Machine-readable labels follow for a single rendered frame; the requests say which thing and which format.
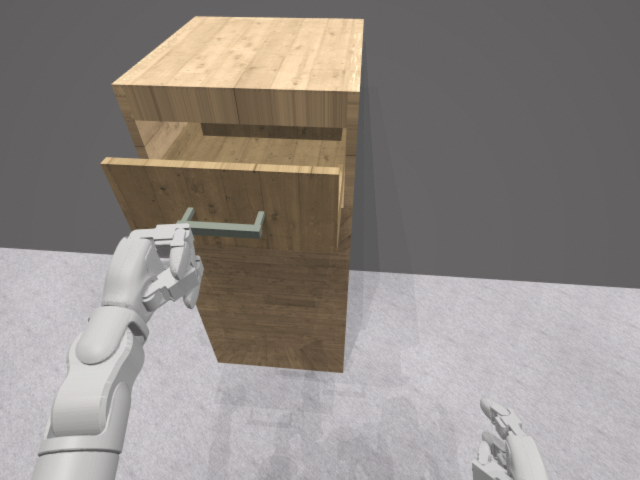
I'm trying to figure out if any right robot hand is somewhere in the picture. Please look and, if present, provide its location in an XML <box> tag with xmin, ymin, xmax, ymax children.
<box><xmin>472</xmin><ymin>397</ymin><xmax>550</xmax><ymax>480</ymax></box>

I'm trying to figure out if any left robot forearm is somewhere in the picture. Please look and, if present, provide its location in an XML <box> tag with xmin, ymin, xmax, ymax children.
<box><xmin>31</xmin><ymin>306</ymin><xmax>149</xmax><ymax>480</ymax></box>

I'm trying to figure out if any handle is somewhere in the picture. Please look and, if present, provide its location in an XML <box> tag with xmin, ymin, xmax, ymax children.
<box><xmin>176</xmin><ymin>207</ymin><xmax>265</xmax><ymax>239</ymax></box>

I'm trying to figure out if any drawer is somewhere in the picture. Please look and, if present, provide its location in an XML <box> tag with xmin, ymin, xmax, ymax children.
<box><xmin>100</xmin><ymin>122</ymin><xmax>347</xmax><ymax>253</ymax></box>

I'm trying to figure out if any cabinet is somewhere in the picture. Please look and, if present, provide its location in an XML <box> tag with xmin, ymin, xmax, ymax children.
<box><xmin>111</xmin><ymin>16</ymin><xmax>364</xmax><ymax>373</ymax></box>

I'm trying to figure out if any left robot hand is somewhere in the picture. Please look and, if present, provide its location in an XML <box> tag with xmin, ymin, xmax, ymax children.
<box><xmin>101</xmin><ymin>223</ymin><xmax>204</xmax><ymax>323</ymax></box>

